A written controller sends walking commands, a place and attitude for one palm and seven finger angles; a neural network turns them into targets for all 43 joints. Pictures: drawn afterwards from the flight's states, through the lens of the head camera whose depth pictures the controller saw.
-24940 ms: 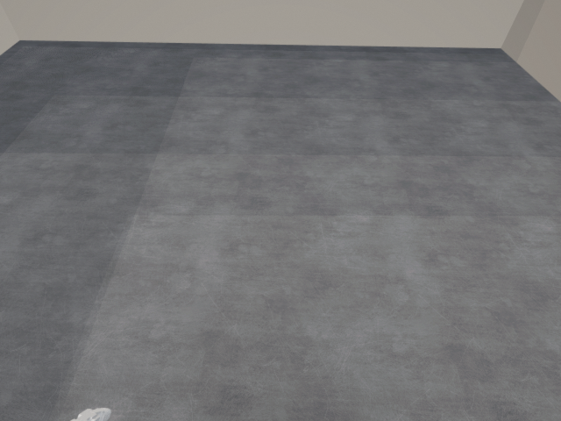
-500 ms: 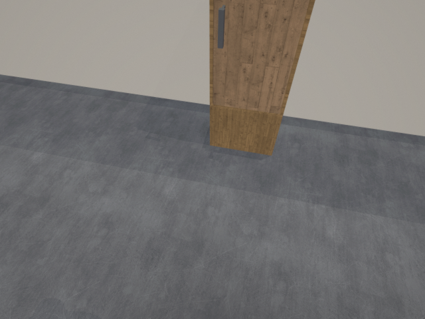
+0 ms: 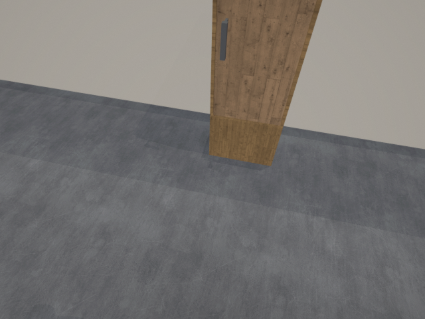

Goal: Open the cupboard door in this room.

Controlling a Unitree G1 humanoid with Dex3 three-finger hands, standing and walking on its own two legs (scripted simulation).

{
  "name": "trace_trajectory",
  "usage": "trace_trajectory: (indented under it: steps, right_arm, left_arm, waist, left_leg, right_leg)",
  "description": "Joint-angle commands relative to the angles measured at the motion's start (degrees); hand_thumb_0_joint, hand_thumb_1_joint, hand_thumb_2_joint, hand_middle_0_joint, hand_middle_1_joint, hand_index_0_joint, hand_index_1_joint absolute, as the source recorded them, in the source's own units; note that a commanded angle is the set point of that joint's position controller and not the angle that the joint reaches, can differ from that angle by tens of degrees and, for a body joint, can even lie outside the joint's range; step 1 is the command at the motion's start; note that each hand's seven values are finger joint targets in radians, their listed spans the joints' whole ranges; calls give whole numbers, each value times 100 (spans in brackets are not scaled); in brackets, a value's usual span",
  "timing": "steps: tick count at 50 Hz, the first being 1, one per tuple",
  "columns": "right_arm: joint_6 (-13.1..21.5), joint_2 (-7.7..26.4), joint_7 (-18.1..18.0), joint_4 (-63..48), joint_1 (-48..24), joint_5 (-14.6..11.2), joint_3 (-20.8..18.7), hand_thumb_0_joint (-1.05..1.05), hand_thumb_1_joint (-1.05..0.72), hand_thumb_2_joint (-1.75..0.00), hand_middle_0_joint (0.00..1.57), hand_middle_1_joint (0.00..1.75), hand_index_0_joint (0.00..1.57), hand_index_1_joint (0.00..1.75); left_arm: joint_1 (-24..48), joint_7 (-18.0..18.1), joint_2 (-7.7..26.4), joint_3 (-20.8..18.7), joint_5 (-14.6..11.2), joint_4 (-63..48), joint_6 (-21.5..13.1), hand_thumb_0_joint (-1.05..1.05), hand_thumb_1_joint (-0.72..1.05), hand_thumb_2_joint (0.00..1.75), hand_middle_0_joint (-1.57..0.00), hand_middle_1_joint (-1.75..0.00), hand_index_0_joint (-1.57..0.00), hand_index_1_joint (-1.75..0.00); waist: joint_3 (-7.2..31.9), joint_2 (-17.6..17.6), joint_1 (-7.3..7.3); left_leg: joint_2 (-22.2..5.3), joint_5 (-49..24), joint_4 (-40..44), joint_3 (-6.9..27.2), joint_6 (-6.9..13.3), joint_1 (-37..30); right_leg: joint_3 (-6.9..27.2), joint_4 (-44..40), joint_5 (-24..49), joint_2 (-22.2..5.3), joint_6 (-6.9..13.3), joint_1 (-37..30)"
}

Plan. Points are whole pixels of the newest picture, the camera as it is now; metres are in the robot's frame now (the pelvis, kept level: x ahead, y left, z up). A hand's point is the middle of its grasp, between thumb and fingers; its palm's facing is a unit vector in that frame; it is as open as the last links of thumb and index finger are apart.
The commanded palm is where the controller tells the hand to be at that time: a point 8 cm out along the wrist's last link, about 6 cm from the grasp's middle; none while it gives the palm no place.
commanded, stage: look at it before walking up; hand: left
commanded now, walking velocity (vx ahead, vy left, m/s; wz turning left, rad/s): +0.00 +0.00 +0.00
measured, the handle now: (224, 39) +1.13 +0.03 +0.01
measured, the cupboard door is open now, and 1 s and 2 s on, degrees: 0 0 0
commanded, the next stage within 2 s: walk to a spot facing it in 0.60 s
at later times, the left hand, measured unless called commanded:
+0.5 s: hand out of the picture -0.01 +0.17 -0.18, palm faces +0.03 -0.98 -0.19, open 7.3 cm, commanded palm none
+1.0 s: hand out of the picture +0.01 +0.16 -0.18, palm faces -0.01 -0.98 -0.19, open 7.4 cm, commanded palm none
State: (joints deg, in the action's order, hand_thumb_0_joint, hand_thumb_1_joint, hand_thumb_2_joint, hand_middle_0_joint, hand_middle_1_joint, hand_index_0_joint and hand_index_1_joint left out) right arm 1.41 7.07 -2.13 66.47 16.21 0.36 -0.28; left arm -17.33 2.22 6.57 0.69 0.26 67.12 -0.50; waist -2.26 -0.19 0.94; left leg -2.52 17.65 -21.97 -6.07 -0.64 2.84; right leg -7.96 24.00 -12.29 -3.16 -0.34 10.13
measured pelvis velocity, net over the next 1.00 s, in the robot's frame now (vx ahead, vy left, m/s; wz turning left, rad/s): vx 0.03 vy -0.02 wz -0.05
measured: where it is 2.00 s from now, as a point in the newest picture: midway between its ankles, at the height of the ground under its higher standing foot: (219, 297)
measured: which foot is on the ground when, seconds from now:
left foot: down 0.00-1.00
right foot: down 0.00-1.00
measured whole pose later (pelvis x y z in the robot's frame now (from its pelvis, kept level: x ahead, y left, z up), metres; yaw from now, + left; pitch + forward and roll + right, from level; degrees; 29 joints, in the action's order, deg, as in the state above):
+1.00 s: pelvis +0.03 -0.02 -0.01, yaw -3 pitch -1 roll +1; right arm 1.7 8.2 -1.0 64.6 21.7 1.4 -2.2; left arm -19.1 -0.7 8.4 -1.7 1.7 64.6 0.1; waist -0.8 0.9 -0.2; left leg -3.6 23.8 -27.7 -8.7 -1.5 2.8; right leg -8.0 35.5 -19.9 -3.2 1.0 15.7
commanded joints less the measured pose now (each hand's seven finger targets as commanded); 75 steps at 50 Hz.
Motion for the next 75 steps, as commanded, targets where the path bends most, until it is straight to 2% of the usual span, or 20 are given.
trace_trajectory:
  steps: [1,35,38,40,43,46,49,50,51,52,53,55,59,64,68,69,71,72,73,75]
  right_arm:
    - [32,448,-50,-59,524,4,-79,0,-90,-90,20,30,20,30]
    - [80,791,-12,-182,389,3,-172,0,-90,-90,20,30,20,30]
    - [-4,501,11,-92,687,55,-122,0,-90,-90,20,30,20,30]
    - [-58,622,32,-155,684,90,-184,0,-90,-90,20,30,20,30]
    - [-53,904,42,-233,798,98,-298,0,-90,-90,20,30,20,30]
    - [36,986,37,-240,949,112,-369,0,-90,-90,20,30,20,30]
    - [85,903,42,-325,682,117,-326,0,-90,-90,20,30,20,30]
    - [116,744,55,-453,516,76,-298,0,-90,-90,20,30,20,30]
    - [157,431,106,-711,171,37,-218,0,-90,-90,20,30,20,30]
    - [137,697,145,-923,-391,58,-236,0,-90,-90,20,30,20,30]
    - [145,636,165,-980,-670,45,-299,0,-90,-90,20,30,20,30]
    - [158,485,215,-873,-559,74,-310,0,-90,-90,20,30,20,30]
    - [12,324,324,-755,-353,91,-352,0,-90,-90,20,30,20,30]
    - [13,268,404,-1028,-1046,51,-262,0,-90,-90,20,30,20,30]
    - [87,350,389,-1169,-1380,42,-216,0,-90,-90,20,30,20,30]
    - [115,429,363,-1135,-1207,59,-226,0,-90,-90,20,30,20,30]
    - [165,718,258,-726,113,122,-305,0,-90,-90,20,30,20,30]
    - [188,1190,191,-509,887,169,-410,0,-90,-90,20,30,20,30]
    - [176,1744,141,-401,1382,152,-535,0,-90,-90,20,30,20,30]
    - [184,1644,52,-511,807,29,-483,0,-90,-90,20,30,20,30]
  left_arm:
    - [-346,32,536,-118,7,-157,-59,0,90,90,-20,-30,-20,-30]
    - [-46,-6,963,-220,26,-356,-110,0,90,90,-20,-30,-20,-30]
    - [-203,-22,653,-180,43,-256,-35,0,90,90,-20,-30,-20,-30]
    - [-148,-97,680,-245,89,-326,25,0,90,90,-20,-30,-20,-30]
    - [-74,-214,545,-278,139,-502,18,0,90,90,-20,-30,-20,-30]
    - [304,-299,396,-291,145,-756,-45,0,90,90,-20,-30,-20,-30]
    - [-310,-331,430,-350,138,-595,-153,0,90,90,-20,-30,-20,-30]
    - [-1065,-294,738,-426,159,-365,-216,0,90,90,-20,-30,-20,-30]
    - [-1973,-198,1382,-586,128,-70,-286,0,90,90,-20,-30,-20,-30]
    - [-2369,-138,1384,-567,28,89,-312,0,90,90,-20,-30,-20,-30]
    - [-2116,-102,1148,-509,50,53,-288,0,90,90,-20,-30,-20,-30]
    - [-1475,-82,851,-442,96,-169,-337,0,90,90,-20,-30,-20,-30]
    - [-1115,-81,697,-358,120,-243,-452,0,90,90,-20,-30,-20,-30]
    - [-1184,-68,725,-308,117,-116,-482,0,90,90,-20,-30,-20,-30]
    - [-1213,-42,836,-322,102,-35,-417,0,90,90,-20,-30,-20,-30]
    - [-1146,-37,925,-340,100,-60,-413,0,90,90,-20,-30,-20,-30]
    - [-966,-13,1020,-353,61,-100,-392,0,90,90,-20,-30,-20,-30]
    - [-1127,-34,918,-348,8,-153,-378,0,90,90,-20,-30,-20,-30]
    - [-1418,-74,556,-278,-77,-218,-369,0,90,90,-20,-30,-20,-30]
    - [-864,23,439,-236,-61,-403,-324,0,90,90,-20,-30,-20,-30]
  waist:
    - [-237,91,-80]
    - [-226,82,-66]
    - [-214,72,-105]
    - [-678,298,-113]
    - [-1033,889,-175]
    - [-1115,998,-294]
    - [-676,492,85]
    - [-269,-358,415]
    - [-209,-2220,739]
    - [-320,-1996,892]
    - [-656,-1051,720]
    - [-642,-226,388]
    - [-442,-459,27]
    - [-699,-737,55]
    - [-625,-732,89]
    - [-456,-712,-24]
    - [381,-559,-618]
    - [1174,162,-813]
    - [1751,1322,-778]
    - [1448,1093,-630]
  left_leg:
    - [-544,-1574,415,408,92,472]
    - [-532,-1080,561,496,157,614]
    - [-471,314,546,398,117,581]
    - [-613,1557,821,584,236,895]
    - [-1178,2479,1224,1240,597,846]
    - [-1633,1756,1218,1535,961,431]
    - [-1200,676,124,749,638,998]
    - [-670,239,-1185,149,396,1815]
    - [62,1090,-3037,-459,108,3405]
    - [-74,1490,-4079,232,168,3742]
    - [-235,1139,-4683,435,181,4043]
    - [-522,429,-4703,530,124,4021]
    - [-538,-360,-4048,267,-98,3575]
    - [-338,-891,-2574,-169,-88,3339]
    - [-119,-962,-1754,-358,113,2574]
    - [24,-854,-1572,-428,187,2195]
    - [151,-1472,-820,-384,300,471]
    - [-669,-2953,-943,468,563,-1048]
    - [-2237,-5009,-814,2278,1280,-2018]
    - [-2655,-4798,-201,2349,1620,-1080]
  right_leg:
    - [559,-280,1284,-490,82,-161]
    - [634,-376,984,-502,152,-196]
    - [658,-349,-476,-399,125,22]
    - [577,-168,-1531,-238,123,571]
    - [123,916,-1421,82,104,1337]
    - [59,1569,-1166,-73,83,1947]
    - [-48,520,-642,-19,133,460]
    - [767,-14,-834,-471,361,-788]
    - [2950,-934,-748,-1752,941,-1798]
    - [3691,-1326,-311,-2122,1106,-1575]
    - [3419,-1290,-201,-2214,1325,-1334]
    - [2503,-1162,-214,-1925,1198,-1019]
    - [1185,-1360,514,-1404,826,-602]
    - [377,-1342,2045,-1076,667,-668]
    - [198,-999,3097,-1155,604,-906]
    - [129,-607,3714,-1154,585,-1004]
    - [-48,1109,4144,-964,328,-757]
    - [-173,2367,2555,-558,100,175]
    - [-62,4234,-1904,218,-20,1389]
    - [886,5459,-2121,-26,66,2011]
